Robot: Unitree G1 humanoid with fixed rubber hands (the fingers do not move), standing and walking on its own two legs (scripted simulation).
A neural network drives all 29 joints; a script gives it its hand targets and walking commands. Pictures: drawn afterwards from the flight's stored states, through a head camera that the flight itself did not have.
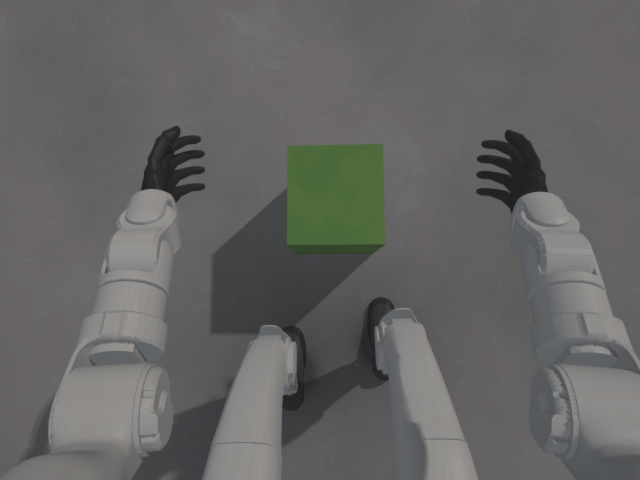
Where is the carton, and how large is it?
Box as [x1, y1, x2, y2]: [287, 144, 385, 253]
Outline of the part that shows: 382,144 287,146 287,245 297,253 372,253 385,243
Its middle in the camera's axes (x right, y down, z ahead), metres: +0.04 -0.08 +0.93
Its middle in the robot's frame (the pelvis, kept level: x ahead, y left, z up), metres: +0.49 -0.02 -0.55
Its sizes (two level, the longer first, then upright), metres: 0.210 0.200 0.250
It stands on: the floor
